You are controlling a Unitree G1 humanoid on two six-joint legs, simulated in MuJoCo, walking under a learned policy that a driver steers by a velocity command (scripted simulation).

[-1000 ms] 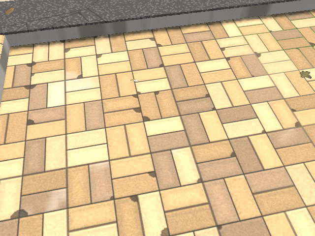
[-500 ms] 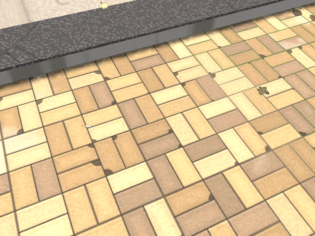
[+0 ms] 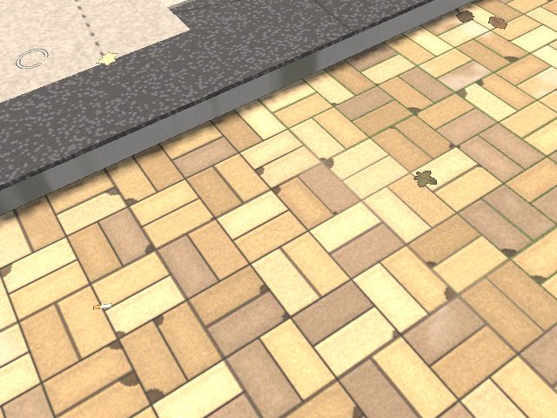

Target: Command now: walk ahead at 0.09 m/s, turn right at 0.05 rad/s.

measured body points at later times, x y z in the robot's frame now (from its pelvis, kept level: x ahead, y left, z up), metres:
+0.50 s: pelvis +0.03 +0.02 +0.01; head +0.03 +0.02 +0.46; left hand +0.05 +0.26 -0.15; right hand +0.04 -0.21 -0.15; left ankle +0.02 +0.13 -0.74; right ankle +0.07 -0.07 -0.74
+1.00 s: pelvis +0.10 +0.00 -0.01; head +0.10 -0.02 +0.44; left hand +0.13 +0.24 -0.15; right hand +0.03 -0.24 -0.17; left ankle +0.02 +0.13 -0.73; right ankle +0.10 -0.08 -0.74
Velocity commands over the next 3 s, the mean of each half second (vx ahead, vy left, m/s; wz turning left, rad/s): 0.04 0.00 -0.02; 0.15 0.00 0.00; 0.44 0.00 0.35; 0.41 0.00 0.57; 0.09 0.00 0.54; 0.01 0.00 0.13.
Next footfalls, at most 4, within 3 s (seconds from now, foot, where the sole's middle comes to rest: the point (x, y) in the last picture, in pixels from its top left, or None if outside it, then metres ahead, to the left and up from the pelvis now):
0.18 left None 0.06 0.13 -0.78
1.44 left None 0.46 0.07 -0.78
1.98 right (273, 288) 0.82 0.05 -0.78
2.44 left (216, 355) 0.63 0.20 -0.78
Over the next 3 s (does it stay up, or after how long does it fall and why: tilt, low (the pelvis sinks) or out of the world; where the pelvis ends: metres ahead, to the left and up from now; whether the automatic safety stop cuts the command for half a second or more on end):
stays up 0.67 0.09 0.01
